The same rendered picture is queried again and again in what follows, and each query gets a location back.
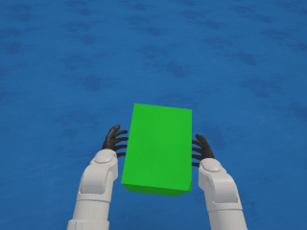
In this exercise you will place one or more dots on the carton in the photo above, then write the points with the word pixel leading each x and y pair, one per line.
pixel 159 152

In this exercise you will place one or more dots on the robot right forearm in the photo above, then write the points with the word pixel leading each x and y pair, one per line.
pixel 222 199

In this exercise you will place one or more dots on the robot left forearm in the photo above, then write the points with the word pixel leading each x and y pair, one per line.
pixel 95 191

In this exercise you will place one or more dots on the right robot hand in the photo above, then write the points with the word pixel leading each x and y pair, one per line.
pixel 204 150

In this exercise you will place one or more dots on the left robot hand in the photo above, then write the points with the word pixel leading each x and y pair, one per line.
pixel 111 140

